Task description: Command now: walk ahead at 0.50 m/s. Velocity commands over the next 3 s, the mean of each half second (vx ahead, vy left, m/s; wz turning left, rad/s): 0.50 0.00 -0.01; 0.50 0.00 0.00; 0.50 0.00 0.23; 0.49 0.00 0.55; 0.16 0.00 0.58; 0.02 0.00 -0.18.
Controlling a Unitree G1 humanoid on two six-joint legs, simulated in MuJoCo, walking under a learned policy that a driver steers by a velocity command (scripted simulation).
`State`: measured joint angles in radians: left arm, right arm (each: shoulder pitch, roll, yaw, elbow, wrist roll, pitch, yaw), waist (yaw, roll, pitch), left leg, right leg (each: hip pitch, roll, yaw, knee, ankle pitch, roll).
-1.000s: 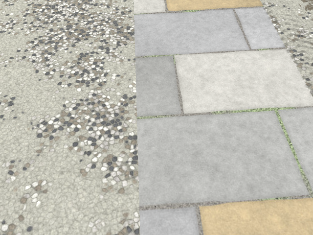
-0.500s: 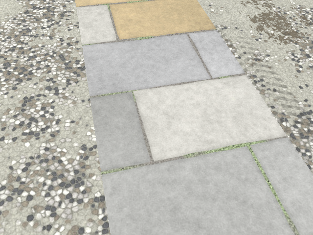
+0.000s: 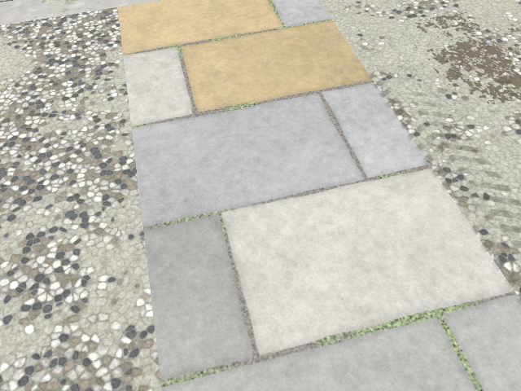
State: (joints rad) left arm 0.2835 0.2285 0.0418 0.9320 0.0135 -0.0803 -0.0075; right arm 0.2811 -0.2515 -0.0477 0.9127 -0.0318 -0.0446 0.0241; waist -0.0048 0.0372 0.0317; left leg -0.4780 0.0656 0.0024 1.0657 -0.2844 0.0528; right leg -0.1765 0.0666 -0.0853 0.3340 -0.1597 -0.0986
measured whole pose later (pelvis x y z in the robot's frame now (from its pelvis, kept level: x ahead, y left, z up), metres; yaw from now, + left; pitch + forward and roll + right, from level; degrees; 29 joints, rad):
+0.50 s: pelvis +0.27 +0.05 -0.01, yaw +0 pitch +0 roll +0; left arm 0.34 0.22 0.04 1.00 0.02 -0.07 0.00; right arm 0.19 -0.23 -0.05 0.91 -0.02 -0.07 0.01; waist 0.02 -0.02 0.05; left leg -0.29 -0.04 0.11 0.46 -0.17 0.09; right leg -0.32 0.00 0.00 1.13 -0.34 -0.09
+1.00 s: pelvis +0.54 +0.01 -0.02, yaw +0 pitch +0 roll +1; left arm 0.08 0.21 0.05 0.90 0.03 -0.08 -0.01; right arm 0.41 -0.20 -0.04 1.04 -0.01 -0.07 -0.01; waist -0.04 0.01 0.06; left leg -0.16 -0.03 0.02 0.99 -0.45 0.08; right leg -0.40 0.02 -0.10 0.55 -0.16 -0.10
